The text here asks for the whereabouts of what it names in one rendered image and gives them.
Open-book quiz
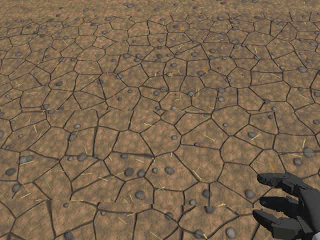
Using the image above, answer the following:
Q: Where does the robot right hand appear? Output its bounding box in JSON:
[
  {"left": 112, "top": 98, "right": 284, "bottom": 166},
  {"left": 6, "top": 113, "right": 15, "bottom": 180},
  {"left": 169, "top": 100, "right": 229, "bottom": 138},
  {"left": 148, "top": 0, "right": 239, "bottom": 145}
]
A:
[{"left": 252, "top": 171, "right": 320, "bottom": 240}]

